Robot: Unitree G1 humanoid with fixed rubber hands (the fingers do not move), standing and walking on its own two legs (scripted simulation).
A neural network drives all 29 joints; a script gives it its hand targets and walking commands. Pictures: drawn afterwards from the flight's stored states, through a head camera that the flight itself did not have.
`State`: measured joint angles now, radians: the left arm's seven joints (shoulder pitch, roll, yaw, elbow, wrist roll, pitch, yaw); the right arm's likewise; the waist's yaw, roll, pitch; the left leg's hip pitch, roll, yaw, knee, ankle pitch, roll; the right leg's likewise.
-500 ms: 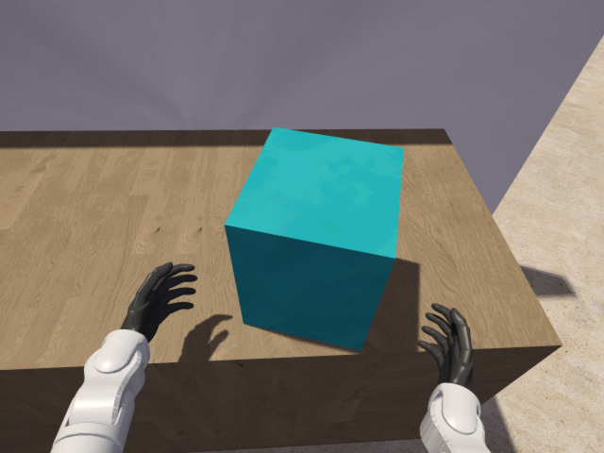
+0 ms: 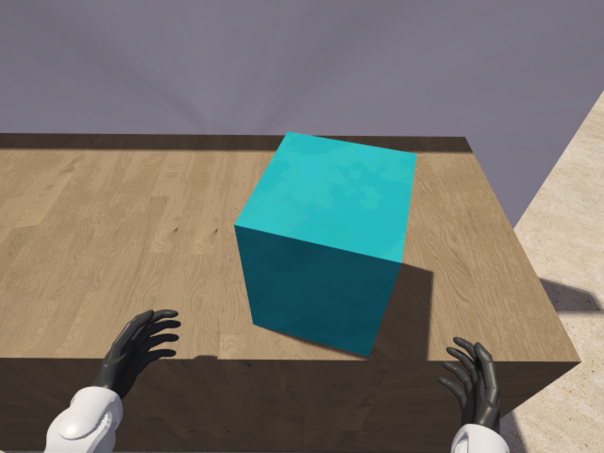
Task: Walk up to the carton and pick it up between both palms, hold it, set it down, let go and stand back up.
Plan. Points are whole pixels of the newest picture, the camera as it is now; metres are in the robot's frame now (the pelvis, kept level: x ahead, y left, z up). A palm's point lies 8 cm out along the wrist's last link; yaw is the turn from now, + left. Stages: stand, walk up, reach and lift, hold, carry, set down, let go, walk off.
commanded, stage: set down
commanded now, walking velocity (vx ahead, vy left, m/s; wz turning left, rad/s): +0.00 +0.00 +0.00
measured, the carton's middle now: (328, 245) +0.43 +0.01 +0.03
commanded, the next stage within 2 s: let go in 1.52 s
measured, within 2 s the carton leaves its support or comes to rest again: neither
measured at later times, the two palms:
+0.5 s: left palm (129, 388) +0.20 +0.26 +0.00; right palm (480, 416) +0.20 -0.18 -0.01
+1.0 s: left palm (144, 395) +0.20 +0.24 -0.02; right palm (477, 419) +0.20 -0.19 -0.03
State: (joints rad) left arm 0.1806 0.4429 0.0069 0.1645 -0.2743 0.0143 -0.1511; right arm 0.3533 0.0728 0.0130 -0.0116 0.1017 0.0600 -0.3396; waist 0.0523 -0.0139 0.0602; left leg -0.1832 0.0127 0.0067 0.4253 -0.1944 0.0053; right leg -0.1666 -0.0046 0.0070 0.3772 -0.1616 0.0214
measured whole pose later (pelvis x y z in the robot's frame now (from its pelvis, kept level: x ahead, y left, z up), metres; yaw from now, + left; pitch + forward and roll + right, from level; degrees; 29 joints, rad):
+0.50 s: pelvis +0.03 +0.00 +0.00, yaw +0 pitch -1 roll -1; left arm 0.32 0.39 0.01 0.16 -0.27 -0.03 -0.15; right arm 0.46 0.02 0.01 -0.01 0.10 -0.02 -0.26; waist 0.05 0.02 0.06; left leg -0.18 0.01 0.01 0.43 -0.23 0.00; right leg -0.17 0.00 0.01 0.38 -0.20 0.02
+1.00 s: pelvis +0.03 +0.00 +0.00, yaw +0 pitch +0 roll -1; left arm 0.33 0.32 0.01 0.16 -0.20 0.02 -0.13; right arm 0.38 -0.04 0.01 0.17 0.10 -0.07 -0.17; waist 0.03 0.02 0.06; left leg -0.18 0.01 0.01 0.43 -0.24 0.00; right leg -0.17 0.00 0.01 0.38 -0.20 0.02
